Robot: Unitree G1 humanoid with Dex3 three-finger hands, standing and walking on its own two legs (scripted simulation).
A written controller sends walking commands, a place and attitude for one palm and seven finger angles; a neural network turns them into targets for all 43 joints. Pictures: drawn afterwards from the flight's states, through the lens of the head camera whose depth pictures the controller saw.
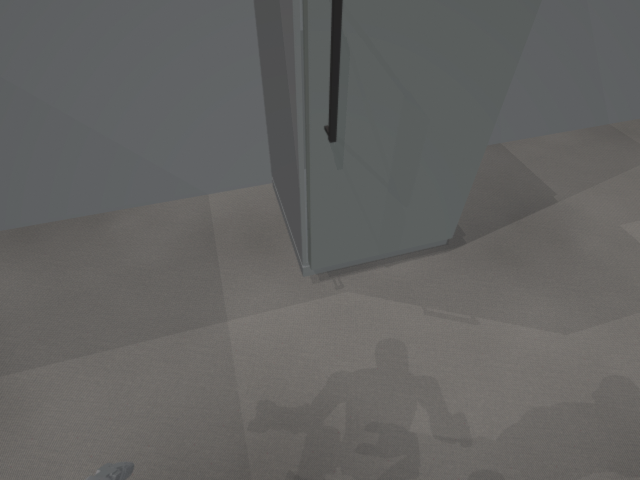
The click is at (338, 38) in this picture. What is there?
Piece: fridge door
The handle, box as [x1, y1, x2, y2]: [324, 0, 342, 142]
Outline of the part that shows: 342,0 332,0 329,125 324,126 330,142 335,141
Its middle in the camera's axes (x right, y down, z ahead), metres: +0.02 -0.39 +0.90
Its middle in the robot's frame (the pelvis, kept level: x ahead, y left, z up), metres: +0.94 +0.03 +0.09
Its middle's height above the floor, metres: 0.86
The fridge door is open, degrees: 0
